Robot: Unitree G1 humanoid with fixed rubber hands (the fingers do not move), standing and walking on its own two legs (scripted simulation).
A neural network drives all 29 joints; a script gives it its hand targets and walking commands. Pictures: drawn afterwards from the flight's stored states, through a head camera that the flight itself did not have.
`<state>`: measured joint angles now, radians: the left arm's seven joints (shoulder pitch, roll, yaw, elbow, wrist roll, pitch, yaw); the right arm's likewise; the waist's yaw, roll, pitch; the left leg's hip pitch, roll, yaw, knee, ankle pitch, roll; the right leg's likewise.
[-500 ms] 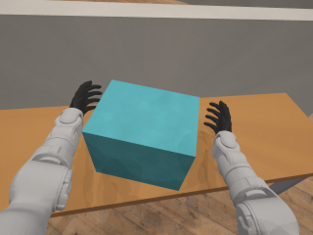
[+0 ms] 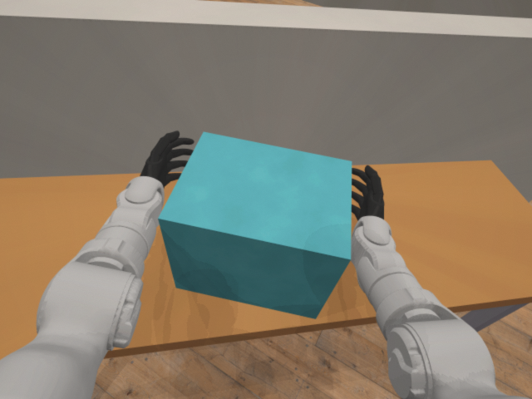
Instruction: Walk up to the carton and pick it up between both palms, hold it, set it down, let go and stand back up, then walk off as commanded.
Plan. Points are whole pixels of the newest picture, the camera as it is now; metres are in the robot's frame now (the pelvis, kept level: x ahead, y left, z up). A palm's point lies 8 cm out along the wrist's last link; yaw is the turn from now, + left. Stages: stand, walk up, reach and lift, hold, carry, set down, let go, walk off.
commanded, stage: reach and lift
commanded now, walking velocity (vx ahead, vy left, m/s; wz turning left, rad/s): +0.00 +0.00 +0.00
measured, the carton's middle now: (260, 227) +0.39 -0.02 +0.04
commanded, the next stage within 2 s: none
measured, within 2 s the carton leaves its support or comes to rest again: leaves its support in 1.44 s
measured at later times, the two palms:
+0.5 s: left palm (159, 178) +0.46 +0.14 +0.09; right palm (372, 217) +0.37 -0.20 +0.08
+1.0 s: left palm (163, 177) +0.46 +0.13 +0.09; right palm (372, 215) +0.37 -0.20 +0.08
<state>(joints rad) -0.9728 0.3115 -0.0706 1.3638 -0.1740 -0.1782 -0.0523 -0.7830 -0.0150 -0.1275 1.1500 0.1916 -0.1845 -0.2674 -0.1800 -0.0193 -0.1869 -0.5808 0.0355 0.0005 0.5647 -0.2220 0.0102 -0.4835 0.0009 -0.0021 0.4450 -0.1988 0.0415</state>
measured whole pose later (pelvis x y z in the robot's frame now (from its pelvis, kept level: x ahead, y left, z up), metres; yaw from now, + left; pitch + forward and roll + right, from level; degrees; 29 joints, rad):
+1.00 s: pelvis +0.01 +0.01 +0.01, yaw -1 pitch +8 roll -2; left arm -0.91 0.21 0.22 1.26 0.16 -0.18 -0.10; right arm -0.71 0.06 -0.46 1.06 -0.14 -0.26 -0.18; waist -0.15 -0.05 -0.09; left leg -0.39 0.02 0.03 0.46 -0.21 0.02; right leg -0.30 -0.02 0.01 0.33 -0.17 0.05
